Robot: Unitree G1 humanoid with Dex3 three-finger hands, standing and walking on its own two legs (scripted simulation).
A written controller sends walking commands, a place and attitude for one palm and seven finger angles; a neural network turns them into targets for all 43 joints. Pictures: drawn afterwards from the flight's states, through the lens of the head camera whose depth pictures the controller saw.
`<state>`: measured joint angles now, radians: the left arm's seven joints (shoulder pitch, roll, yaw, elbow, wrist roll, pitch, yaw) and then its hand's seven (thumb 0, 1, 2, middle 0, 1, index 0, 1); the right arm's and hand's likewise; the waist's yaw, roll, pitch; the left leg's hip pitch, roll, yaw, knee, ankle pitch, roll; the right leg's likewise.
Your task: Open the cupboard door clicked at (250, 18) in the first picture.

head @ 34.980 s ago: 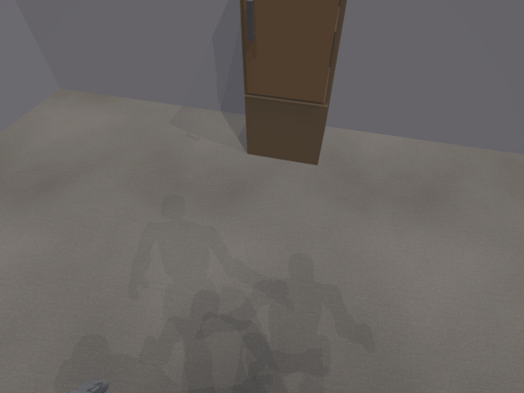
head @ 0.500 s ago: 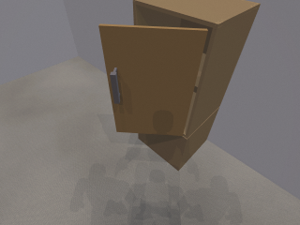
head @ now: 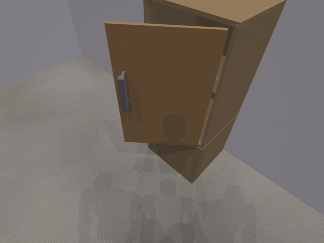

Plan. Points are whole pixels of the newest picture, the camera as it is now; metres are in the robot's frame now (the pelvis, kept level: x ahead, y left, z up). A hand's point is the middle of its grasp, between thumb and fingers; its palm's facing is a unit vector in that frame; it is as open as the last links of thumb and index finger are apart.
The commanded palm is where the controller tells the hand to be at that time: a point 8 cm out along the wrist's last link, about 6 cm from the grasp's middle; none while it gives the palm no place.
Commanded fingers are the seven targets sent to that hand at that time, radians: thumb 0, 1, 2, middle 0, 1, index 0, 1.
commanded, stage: shuffle to correct the standing spot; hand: left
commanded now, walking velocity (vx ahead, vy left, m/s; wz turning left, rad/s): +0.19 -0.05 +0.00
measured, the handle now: (124, 91) +0.64 +0.19 +0.01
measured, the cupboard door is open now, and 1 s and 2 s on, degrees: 40 40 40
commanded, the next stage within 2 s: come to a stop and stand still in 0.24 s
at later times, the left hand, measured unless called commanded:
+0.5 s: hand out of the picture +0.05 +0.13 -0.18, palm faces +0.06 -0.99 -0.15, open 7.4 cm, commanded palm none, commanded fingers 0.00 0.90 0.90 -0.20 -0.30 -0.20 -0.30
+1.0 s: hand out of the picture +0.11 +0.17 -0.16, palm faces -0.02 -0.98 -0.22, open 7.4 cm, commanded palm none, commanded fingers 0.00 0.90 0.90 -0.20 -0.30 -0.20 -0.30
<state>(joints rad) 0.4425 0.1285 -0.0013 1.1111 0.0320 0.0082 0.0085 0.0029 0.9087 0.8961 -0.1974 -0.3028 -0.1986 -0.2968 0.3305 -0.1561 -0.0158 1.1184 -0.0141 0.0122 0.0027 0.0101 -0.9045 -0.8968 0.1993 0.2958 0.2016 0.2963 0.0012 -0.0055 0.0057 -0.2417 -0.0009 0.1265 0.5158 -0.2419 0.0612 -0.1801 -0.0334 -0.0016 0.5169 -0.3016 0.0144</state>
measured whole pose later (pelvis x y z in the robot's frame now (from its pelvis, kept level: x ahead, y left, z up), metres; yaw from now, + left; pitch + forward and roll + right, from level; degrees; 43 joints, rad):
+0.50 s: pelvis +0.09 -0.01 -0.01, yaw -1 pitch -1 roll -1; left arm 0.42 0.08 0.02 1.06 0.04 -0.05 0.05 0.00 0.91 0.90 -0.20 -0.30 -0.20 -0.30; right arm 0.23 -0.18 -0.04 1.08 -0.01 0.01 -0.02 0.03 -0.94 -0.90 0.20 0.30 0.20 0.30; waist 0.02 0.01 0.06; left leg -0.45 0.04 0.11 0.83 -0.38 0.01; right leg -0.04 -0.01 -0.06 0.47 -0.41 0.01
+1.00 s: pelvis +0.07 -0.01 +0.01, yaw -4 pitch -1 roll +0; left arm 0.32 0.15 0.04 0.98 0.03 0.03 0.03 0.00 0.91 0.90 -0.19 -0.30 -0.20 -0.30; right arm 0.23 -0.17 -0.06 1.02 -0.03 0.07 0.00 0.00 -0.92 -0.90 0.20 0.30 0.20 0.30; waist 0.00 0.01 0.00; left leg -0.41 0.01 0.07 0.75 -0.32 0.00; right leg -0.18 -0.03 -0.04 0.45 -0.27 0.00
